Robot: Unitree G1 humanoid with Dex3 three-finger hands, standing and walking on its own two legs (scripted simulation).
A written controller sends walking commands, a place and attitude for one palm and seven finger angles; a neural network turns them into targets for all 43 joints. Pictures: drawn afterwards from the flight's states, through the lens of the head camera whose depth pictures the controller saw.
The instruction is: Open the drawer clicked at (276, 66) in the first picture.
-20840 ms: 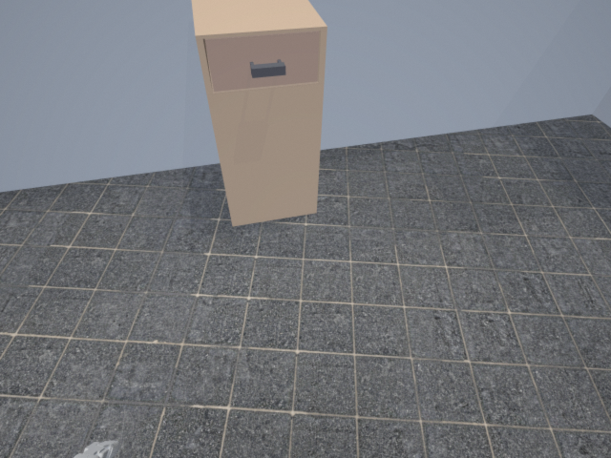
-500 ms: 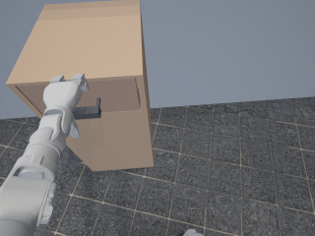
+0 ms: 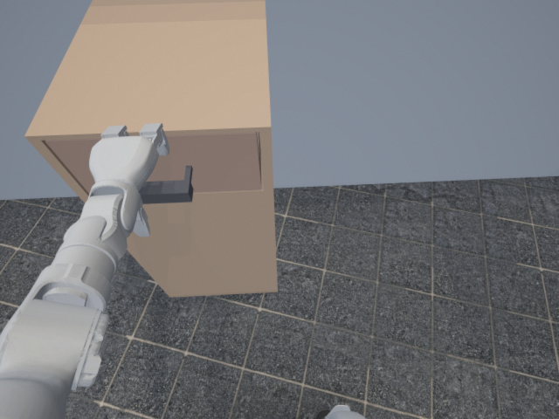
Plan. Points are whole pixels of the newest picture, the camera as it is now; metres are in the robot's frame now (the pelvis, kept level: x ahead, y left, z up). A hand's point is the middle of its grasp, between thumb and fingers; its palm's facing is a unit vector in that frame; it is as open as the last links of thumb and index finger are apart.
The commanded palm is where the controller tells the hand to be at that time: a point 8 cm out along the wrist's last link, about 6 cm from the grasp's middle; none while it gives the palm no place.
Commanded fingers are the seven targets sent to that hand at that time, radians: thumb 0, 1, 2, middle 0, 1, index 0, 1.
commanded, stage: re-aim the fingers above the handle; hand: left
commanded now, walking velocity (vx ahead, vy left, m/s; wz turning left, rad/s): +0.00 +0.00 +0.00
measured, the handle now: (163, 181) +0.51 +0.21 -0.02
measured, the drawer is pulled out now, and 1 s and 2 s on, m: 0.00 0.00 0.00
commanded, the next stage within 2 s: lower the fingers behind the handle in 0.80 s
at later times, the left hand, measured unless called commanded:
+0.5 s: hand (140, 181) +0.46 +0.22 +0.04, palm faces -0.04 +0.00 -1.00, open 13.6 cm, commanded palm +0.45 +0.19 +0.09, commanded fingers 0.00 -0.50 0.30 -0.30 -1.20 -0.30 -1.20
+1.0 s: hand (153, 181) +0.46 +0.20 +0.04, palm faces -0.03 -0.03 -1.00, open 13.7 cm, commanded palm +0.45 +0.19 +0.09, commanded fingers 0.00 -0.50 0.30 -0.30 -1.20 -0.30 -1.20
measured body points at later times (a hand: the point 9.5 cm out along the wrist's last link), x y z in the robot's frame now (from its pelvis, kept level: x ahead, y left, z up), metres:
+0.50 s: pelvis +0.00 -0.01 +0.00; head +0.08 -0.02 +0.44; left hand +0.46 +0.21 +0.09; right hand +0.04 -0.28 -0.14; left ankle -0.03 +0.09 -0.71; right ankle +0.03 -0.13 -0.71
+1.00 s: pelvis +0.01 -0.01 +0.00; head +0.09 -0.03 +0.45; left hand +0.46 +0.20 +0.09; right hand +0.05 -0.28 -0.14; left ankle -0.03 +0.09 -0.71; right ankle +0.03 -0.13 -0.71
